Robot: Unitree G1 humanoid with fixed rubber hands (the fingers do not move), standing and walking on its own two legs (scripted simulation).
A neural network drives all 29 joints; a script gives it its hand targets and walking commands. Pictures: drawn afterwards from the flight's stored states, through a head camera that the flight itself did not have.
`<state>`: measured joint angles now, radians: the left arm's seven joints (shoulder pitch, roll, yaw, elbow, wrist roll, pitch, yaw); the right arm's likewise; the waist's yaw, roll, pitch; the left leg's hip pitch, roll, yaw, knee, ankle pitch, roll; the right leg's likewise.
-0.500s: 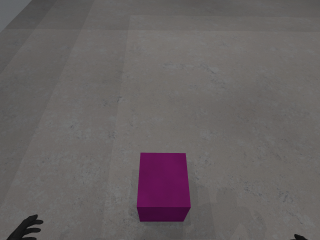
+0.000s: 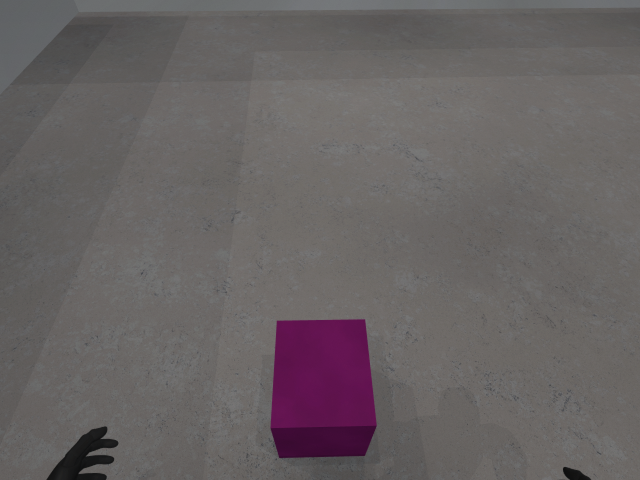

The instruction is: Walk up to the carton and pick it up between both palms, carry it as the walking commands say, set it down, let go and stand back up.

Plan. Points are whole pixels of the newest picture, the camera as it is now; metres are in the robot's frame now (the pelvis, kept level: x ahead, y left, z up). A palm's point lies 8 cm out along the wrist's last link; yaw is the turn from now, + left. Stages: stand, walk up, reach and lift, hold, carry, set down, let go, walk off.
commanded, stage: walk up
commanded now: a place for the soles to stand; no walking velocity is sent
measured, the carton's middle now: (321, 389) +0.47 +0.00 -0.62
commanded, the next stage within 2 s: reach and lift in 0.40 s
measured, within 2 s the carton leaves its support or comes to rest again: neither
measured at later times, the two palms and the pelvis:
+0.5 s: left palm out of the picture +0.15 +0.32 -0.08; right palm out of the picture +0.13 -0.31 -0.08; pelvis -0.01 +0.01 +0.00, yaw +0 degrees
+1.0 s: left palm (131, 407) +0.26 +0.29 -0.13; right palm (516, 422) +0.24 -0.27 -0.12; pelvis +0.01 +0.01 -0.04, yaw +1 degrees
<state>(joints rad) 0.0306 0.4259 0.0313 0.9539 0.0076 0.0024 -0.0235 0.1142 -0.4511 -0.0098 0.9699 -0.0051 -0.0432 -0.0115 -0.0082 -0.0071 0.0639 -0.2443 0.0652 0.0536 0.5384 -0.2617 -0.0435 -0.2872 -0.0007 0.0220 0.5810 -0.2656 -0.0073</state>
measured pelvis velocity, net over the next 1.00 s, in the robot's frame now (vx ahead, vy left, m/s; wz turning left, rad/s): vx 0.01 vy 0.01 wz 0.02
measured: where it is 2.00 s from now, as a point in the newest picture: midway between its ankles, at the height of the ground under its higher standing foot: outside the picture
